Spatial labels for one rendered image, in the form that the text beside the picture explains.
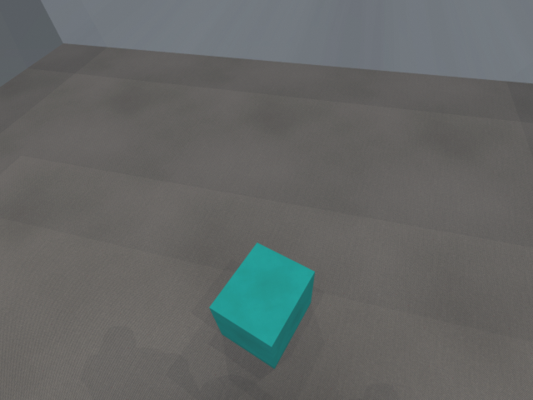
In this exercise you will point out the carton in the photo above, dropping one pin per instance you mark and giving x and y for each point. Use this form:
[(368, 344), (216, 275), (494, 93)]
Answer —
[(263, 303)]

